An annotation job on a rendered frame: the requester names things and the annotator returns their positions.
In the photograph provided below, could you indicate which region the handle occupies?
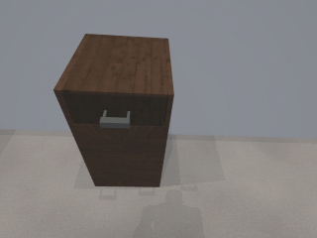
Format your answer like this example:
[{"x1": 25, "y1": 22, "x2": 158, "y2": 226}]
[{"x1": 99, "y1": 110, "x2": 131, "y2": 129}]

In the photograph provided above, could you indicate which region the cabinet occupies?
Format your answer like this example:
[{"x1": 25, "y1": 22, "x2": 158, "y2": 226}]
[{"x1": 53, "y1": 34, "x2": 174, "y2": 187}]

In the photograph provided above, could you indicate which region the drawer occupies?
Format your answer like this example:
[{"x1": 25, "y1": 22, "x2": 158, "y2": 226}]
[{"x1": 62, "y1": 92, "x2": 167, "y2": 127}]

